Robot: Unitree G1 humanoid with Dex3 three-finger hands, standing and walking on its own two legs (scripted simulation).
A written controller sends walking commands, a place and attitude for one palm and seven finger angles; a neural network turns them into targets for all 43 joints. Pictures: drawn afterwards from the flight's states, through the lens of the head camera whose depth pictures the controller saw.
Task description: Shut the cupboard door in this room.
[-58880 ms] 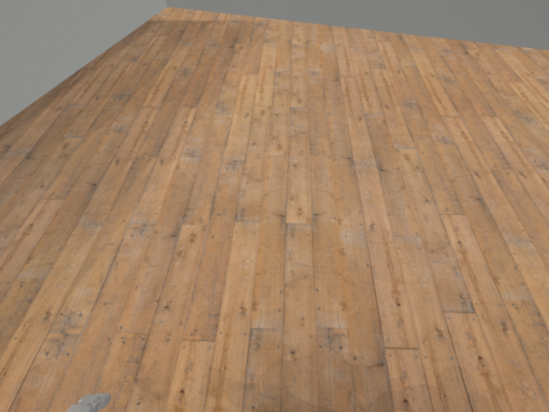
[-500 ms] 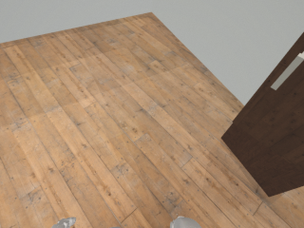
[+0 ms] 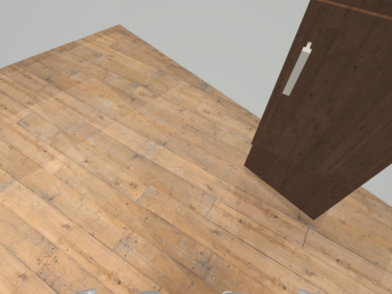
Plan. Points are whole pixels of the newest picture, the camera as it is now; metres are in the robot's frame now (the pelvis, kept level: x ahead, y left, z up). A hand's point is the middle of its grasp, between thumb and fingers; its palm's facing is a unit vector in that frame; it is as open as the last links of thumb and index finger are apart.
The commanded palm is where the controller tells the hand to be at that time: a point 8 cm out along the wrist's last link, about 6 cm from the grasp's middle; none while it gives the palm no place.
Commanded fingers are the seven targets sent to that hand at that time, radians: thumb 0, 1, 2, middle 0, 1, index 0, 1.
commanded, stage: turn to face it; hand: left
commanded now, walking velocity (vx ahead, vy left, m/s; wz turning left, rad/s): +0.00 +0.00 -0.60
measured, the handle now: (297, 69) +0.70 -0.24 +0.06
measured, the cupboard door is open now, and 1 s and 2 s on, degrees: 17 17 17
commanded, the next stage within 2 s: take the last steps up to it in 0.64 s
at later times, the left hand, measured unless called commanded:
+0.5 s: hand (135, 284) +0.15 +0.14 -0.15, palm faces -0.25 -0.94 -0.25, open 7.4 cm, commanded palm none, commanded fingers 0.00 0.90 0.90 -0.20 -0.30 -0.20 -0.30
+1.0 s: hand (147, 267) +0.19 +0.12 -0.15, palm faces -0.42 -0.89 -0.19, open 7.4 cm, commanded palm none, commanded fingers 0.00 0.90 0.90 -0.20 -0.30 -0.20 -0.30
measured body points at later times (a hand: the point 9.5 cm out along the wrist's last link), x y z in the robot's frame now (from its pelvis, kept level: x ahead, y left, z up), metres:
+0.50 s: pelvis +0.02 -0.03 +0.01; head +0.05 -0.05 +0.46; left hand +0.17 +0.19 -0.13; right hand +0.00 -0.30 -0.14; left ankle +0.04 +0.10 -0.67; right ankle -0.01 -0.14 -0.73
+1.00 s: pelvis +0.04 -0.03 +0.01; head +0.07 -0.04 +0.46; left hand +0.21 +0.17 -0.13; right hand -0.06 -0.25 -0.14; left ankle +0.08 +0.09 -0.73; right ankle -0.03 -0.13 -0.71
